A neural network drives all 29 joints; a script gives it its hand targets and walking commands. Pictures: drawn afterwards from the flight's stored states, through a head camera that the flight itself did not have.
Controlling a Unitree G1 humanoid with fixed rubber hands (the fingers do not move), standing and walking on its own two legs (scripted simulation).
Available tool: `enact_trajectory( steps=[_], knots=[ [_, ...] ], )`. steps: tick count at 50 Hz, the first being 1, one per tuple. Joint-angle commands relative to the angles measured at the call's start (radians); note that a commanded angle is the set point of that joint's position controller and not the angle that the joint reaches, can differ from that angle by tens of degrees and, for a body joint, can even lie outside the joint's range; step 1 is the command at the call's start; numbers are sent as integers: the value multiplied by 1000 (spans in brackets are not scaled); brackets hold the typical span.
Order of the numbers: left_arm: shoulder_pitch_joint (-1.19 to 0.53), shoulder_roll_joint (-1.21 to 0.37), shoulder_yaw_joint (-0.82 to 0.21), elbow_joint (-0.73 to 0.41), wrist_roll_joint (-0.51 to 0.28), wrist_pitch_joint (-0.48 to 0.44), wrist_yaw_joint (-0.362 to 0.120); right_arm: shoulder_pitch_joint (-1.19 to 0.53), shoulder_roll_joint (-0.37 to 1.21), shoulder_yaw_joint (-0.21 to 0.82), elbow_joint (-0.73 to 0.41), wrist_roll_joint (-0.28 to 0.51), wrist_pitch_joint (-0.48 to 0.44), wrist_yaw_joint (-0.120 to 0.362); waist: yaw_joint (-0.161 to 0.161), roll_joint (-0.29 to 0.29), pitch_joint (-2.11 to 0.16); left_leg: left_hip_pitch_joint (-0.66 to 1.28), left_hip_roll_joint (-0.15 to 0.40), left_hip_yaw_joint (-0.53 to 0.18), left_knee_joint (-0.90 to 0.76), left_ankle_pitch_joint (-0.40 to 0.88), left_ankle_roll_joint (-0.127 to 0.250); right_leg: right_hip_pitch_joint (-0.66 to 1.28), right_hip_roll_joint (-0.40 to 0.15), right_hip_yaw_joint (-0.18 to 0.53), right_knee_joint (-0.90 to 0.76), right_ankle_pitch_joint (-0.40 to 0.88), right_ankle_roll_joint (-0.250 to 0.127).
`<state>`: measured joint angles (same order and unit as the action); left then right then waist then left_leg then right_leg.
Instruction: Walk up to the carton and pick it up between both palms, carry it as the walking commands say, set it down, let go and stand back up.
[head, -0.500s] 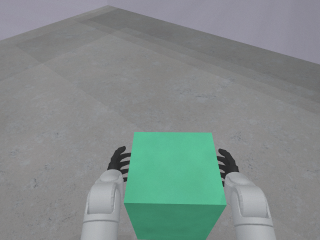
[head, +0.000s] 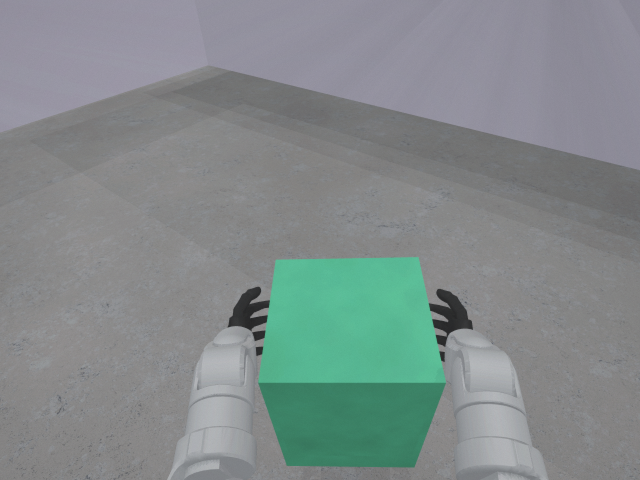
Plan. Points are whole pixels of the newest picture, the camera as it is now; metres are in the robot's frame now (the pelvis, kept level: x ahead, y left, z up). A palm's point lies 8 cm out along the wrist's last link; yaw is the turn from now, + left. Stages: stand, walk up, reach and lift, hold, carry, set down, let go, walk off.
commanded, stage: set down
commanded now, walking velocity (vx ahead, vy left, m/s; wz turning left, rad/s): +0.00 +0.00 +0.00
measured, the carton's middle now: (348, 368) +0.31 -0.01 -0.02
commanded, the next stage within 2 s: none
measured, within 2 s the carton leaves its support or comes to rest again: neither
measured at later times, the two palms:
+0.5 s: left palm (245, 363) +0.34 +0.14 -0.05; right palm (432, 366) +0.33 -0.14 -0.05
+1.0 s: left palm (256, 374) +0.37 +0.14 -0.13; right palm (420, 373) +0.37 -0.14 -0.14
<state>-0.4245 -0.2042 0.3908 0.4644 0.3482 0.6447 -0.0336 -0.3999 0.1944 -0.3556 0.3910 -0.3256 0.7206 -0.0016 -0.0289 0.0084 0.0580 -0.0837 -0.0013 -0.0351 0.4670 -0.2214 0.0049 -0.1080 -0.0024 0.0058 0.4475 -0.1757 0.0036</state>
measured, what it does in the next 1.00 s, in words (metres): lowers itself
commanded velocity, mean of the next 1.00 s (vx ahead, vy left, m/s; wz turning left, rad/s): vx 0.00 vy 0.00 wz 0.00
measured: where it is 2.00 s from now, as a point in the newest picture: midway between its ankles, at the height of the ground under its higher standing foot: outside the picture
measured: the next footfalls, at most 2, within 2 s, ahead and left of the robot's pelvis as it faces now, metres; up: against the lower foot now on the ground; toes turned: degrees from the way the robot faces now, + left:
none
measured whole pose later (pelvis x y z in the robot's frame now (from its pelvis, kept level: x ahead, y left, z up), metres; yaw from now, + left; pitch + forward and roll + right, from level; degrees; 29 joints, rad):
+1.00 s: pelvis -0.02 +0.00 -0.08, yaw -1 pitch +28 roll +1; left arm -0.59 -0.19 0.49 0.47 0.31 0.27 -0.04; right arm -0.60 0.19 -0.44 0.48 -0.31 0.29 0.02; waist 0.01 0.00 -0.08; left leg -1.12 -0.02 -0.04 0.98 -0.34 -0.02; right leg -1.16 0.01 0.03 0.96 -0.29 0.00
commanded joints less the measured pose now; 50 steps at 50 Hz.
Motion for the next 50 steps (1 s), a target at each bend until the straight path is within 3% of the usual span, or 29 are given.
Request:
enact_trajectory(
  steps=[1,3,4,5,6,12,16,18,19,20,21,24,25,26,29,31,32,35,36,38,39,41,42,45,46,47,48,49,50],
  knots=[
    [-563,-849,-384,135,-152,-54,-237,-627,949,433,121,174,-60,237,47,-78,-171,-192,-82,-33,-104,-197,61,100,72,82,-80,-243,-7],
    [-612,-878,-381,143,-151,-71,-226,-616,944,387,197,149,-90,241,33,-4,-185,-192,-74,-34,-95,-189,47,83,71,83,-59,-208,-22],
    [-631,-850,-361,136,-121,-79,-217,-657,927,382,217,162,-112,249,90,83,-192,-184,-70,-26,-92,-164,40,47,56,91,-44,-191,-24],
    [-615,-860,-368,134,-127,-91,-217,-636,926,355,237,139,-121,241,61,11,-213,-161,-66,-36,-82,-142,40,41,66,76,-44,-170,-21],
    [-665,-855,-382,127,-123,-103,-216,-626,921,330,232,127,-142,240,42,69,-207,-194,-74,-26,-68,-145,36,31,63,73,-25,-151,-24],
    [-621,-860,-380,149,-122,-178,-212,-593,878,300,232,67,-214,200,-14,-3,-306,-219,-82,-25,-11,-45,31,-19,66,68,19,-33,-17],
    [-535,-847,-403,121,-111,-241,-191,-525,873,361,194,82,-279,192,14,37,-384,-281,-95,-35,20,85,18,-33,77,62,72,130,-17],
    [-536,-845,-405,139,-107,-269,-185,-516,848,366,199,52,-305,185,-15,-48,-350,-308,-95,-43,30,79,20,-92,85,57,86,120,-9],
    [-529,-845,-441,115,-116,-291,-189,-502,876,417,177,81,-324,186,16,-18,-417,-311,-94,-40,41,103,23,-62,89,62,99,153,-12],
    [-538,-838,-433,114,-123,-319,-188,-538,885,423,159,81,-348,189,7,-72,-450,-316,-89,-53,62,117,33,-103,95,47,127,148,-7],
    [-549,-872,-461,101,-132,-331,-179,-548,873,436,130,101,-368,193,14,-10,-483,-331,-98,-47,77,142,22,-119,97,51,145,173,-20],
    [-516,-869,-442,172,-103,-351,-182,-581,823,459,130,92,-404,196,23,-13,-520,-400,-99,-50,120,128,11,-193,106,39,190,152,-18],
    [-515,-855,-443,134,-105,-362,-178,-553,878,488,158,111,-415,200,56,46,-527,-388,-108,-36,130,147,11,-206,101,60,192,162,-23],
    [-521,-867,-471,124,-116,-379,-179,-530,877,483,146,103,-424,207,23,7,-562,-404,-101,-50,146,189,12,-241,109,47,214,201,-20],
    [-538,-869,-529,69,-131,-392,-181,-529,881,502,152,110,-447,211,38,52,-695,-387,-113,-33,198,228,-4,-270,120,59,255,227,-24],
    [-513,-914,-519,126,-130,-387,-181,-542,844,482,125,97,-455,216,5,52,-666,-431,-107,-45,212,203,-10,-333,127,48,280,193,-28],
    [-562,-910,-554,50,-143,-404,-180,-565,877,513,128,106,-464,223,29,23,-712,-434,-111,-45,225,224,-13,-358,136,42,299,195,-24],
    [-540,-915,-551,69,-142,-409,-183,-520,895,496,163,87,-465,227,-2,2,-718,-506,-119,-38,256,258,-15,-411,136,42,325,242,-20],
    [-480,-920,-515,125,-114,-396,-186,-535,875,498,138,84,-469,227,13,42,-735,-547,-126,-24,269,253,-20,-402,129,58,325,250,-24],
    [-557,-908,-544,86,-123,-395,-200,-547,902,492,160,77,-460,223,5,-11,-729,-610,-129,-22,288,179,-16,-432,129,47,339,204,-14],
    [-544,-919,-535,82,-122,-399,-195,-592,935,539,146,112,-462,233,54,-27,-807,-600,-125,-20,292,170,-13,-401,142,41,362,187,-9],
    [-603,-897,-537,83,-131,-406,-211,-608,913,514,138,89,-473,221,17,-8,-766,-708,-135,-7,330,141,-13,-452,129,45,385,191,-9],
    [-595,-882,-528,65,-125,-412,-210,-645,927,547,137,107,-470,219,71,-42,-797,-734,-136,-4,349,141,-11,-452,135,49,399,181,-5],
    [-620,-886,-554,73,-146,-398,-215,-647,959,578,144,127,-464,215,65,-19,-922,-733,-148,11,404,133,-12,-451,140,48,448,182,-1],
    [-618,-888,-540,110,-131,-388,-218,-634,938,538,180,110,-457,211,32,-1,-831,-779,-146,5,402,96,-12,-505,132,55,447,140,-8],
    [-645,-886,-531,101,-144,-385,-223,-693,931,557,138,120,-453,210,50,-33,-869,-812,-150,13,423,45,-13,-506,130,47,452,89,1],
    [-678,-880,-538,93,-133,-377,-221,-667,947,530,199,110,-447,210,54,14,-858,-828,-153,18,425,43,-16,-548,134,56,465,83,-8],
    [-659,-890,-528,124,-131,-375,-225,-689,932,524,175,101,-446,209,36,-28,-863,-862,-150,13,443,30,-16,-547,140,41,485,83,-1],
    [-660,-882,-505,133,-131,-374,-232,-696,966,545,174,115,-440,205,58,-58,-889,-902,-154,22,468,14,-6,-520,134,53,482,77,5]
  ],
)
